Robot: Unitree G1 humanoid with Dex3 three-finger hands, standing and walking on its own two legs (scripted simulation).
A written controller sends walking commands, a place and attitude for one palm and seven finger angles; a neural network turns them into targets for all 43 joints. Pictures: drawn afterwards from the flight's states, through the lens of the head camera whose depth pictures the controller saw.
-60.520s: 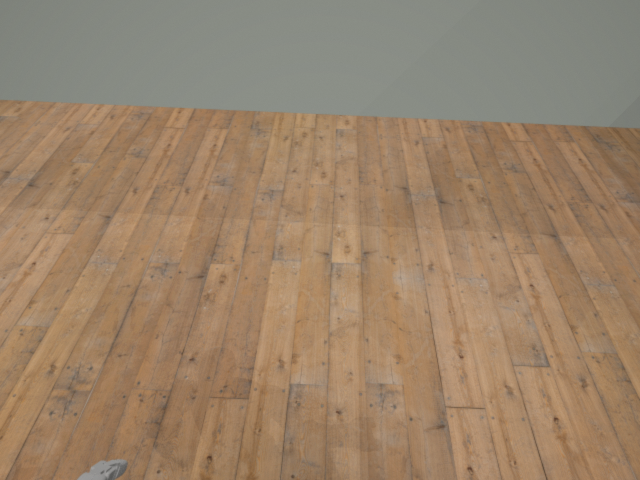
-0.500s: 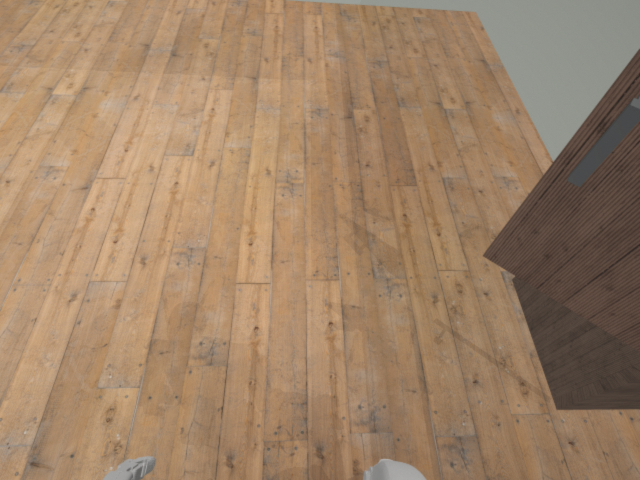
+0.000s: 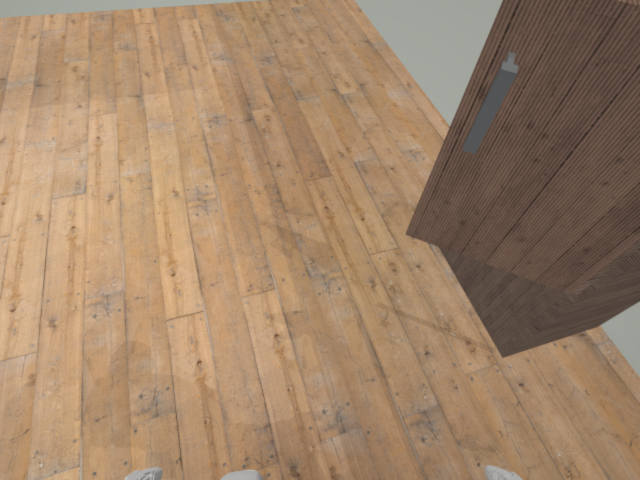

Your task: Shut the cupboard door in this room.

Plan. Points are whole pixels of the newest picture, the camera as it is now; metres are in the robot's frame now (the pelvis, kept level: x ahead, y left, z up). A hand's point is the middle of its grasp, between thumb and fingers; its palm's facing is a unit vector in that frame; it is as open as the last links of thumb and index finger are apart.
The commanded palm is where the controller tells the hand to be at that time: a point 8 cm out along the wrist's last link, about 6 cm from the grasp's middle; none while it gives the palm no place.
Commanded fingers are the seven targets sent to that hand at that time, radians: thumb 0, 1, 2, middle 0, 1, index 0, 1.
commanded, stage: turn to face it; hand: left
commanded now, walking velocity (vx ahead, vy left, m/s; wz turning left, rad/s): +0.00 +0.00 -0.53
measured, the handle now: (489, 104) +0.66 -0.23 +0.10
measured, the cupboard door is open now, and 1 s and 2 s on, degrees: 50 50 50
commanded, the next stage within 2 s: take the last steps up to it in 0.44 s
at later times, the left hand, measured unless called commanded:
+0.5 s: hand (224, 455) +0.16 +0.14 -0.14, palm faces -0.25 -0.93 -0.26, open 7.4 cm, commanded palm none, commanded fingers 0.00 0.90 0.90 -0.20 -0.30 -0.20 -0.30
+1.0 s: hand (262, 402) +0.24 +0.09 -0.16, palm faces -0.41 -0.90 -0.15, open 7.4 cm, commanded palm none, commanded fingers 0.00 0.90 0.90 -0.20 -0.30 -0.20 -0.30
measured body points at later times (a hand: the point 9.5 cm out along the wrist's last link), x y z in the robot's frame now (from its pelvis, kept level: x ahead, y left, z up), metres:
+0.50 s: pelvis +0.02 -0.03 +0.01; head +0.05 -0.06 +0.46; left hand +0.18 +0.18 -0.12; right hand -0.02 -0.29 -0.15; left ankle +0.02 +0.10 -0.66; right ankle -0.02 -0.13 -0.72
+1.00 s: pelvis +0.10 -0.06 +0.02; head +0.14 -0.05 +0.47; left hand +0.26 +0.14 -0.14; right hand -0.05 -0.26 -0.11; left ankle +0.07 +0.08 -0.72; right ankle +0.07 -0.22 -0.66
